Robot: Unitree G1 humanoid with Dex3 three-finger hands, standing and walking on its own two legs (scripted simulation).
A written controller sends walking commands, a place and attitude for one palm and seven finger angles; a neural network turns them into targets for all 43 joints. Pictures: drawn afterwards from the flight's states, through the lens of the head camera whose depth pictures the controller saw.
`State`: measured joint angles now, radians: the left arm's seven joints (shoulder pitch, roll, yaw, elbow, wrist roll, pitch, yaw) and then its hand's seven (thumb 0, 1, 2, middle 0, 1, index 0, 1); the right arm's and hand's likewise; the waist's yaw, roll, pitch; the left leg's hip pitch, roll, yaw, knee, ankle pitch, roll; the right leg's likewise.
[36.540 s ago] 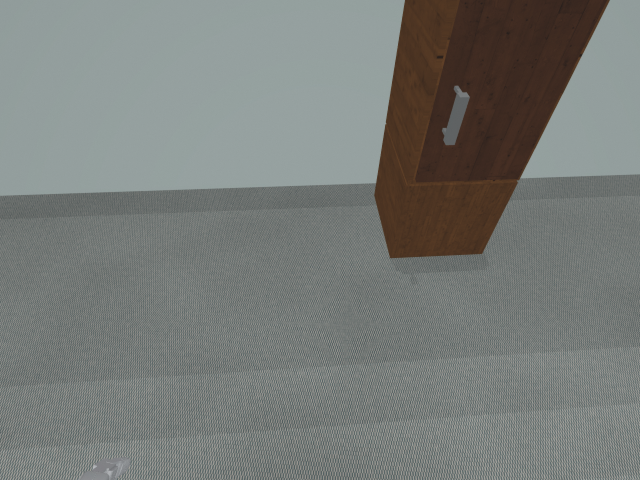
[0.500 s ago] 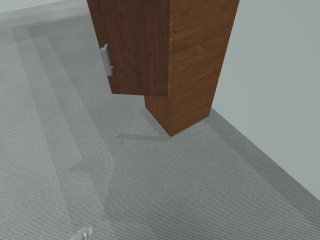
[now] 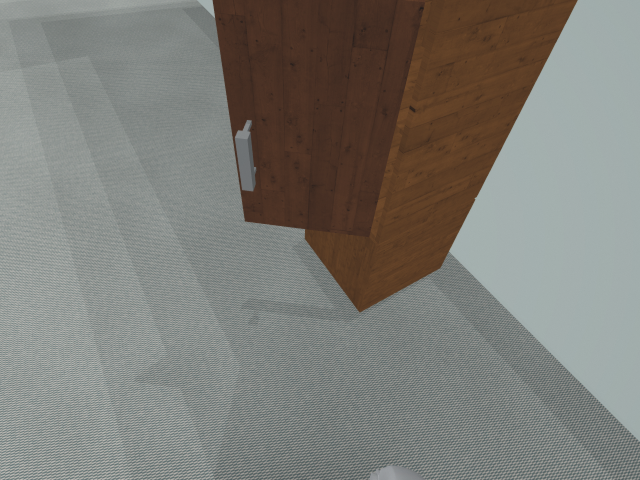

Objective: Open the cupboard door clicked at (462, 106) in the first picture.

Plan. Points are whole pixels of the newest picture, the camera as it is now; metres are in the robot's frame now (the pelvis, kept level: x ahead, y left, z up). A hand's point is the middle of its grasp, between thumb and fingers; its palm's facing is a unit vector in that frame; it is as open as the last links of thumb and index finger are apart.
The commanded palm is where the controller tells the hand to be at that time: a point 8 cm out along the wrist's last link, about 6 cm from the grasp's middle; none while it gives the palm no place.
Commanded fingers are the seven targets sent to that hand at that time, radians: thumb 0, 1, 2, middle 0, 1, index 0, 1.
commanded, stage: take the last steps up to it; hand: left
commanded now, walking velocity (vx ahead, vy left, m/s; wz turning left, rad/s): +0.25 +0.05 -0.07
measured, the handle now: (248, 155) +0.75 +0.23 -0.09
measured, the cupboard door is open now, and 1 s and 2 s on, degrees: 52 52 52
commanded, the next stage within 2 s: come to a stop and stand still in 0.20 s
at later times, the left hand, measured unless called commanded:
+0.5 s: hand (224, 403) +0.25 +0.17 -0.17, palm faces +0.00 -0.98 -0.18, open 7.2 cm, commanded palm none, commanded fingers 0.00 0.90 0.90 -0.20 -0.30 -0.20 -0.30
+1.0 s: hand (205, 438) +0.20 +0.19 -0.18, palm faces -0.02 -0.97 -0.25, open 7.3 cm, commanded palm none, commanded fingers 0.00 0.90 0.90 -0.20 -0.30 -0.20 -0.30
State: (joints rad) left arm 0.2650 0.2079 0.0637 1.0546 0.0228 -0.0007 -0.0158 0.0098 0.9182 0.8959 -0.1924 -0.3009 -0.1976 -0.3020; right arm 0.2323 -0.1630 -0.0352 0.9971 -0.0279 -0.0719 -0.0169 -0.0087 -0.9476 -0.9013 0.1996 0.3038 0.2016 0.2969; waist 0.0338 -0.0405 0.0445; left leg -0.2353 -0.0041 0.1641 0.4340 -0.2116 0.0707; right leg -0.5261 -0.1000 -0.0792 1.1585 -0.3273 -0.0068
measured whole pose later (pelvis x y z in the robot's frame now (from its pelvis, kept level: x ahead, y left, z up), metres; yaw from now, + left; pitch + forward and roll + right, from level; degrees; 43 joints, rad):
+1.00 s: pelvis +0.16 +0.00 -0.01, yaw -3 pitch +0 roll -1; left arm 0.28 0.18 0.02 1.01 0.02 0.01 0.05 0.01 0.91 0.90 -0.20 -0.30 -0.20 -0.30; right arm 0.16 -0.21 -0.04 0.99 -0.01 0.03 -0.02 0.00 -0.91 -0.90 0.20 0.30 0.20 0.30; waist 0.01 0.01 0.03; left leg -0.26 0.03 0.06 0.58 -0.31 0.00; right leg -0.21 0.02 -0.04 0.56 -0.35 -0.03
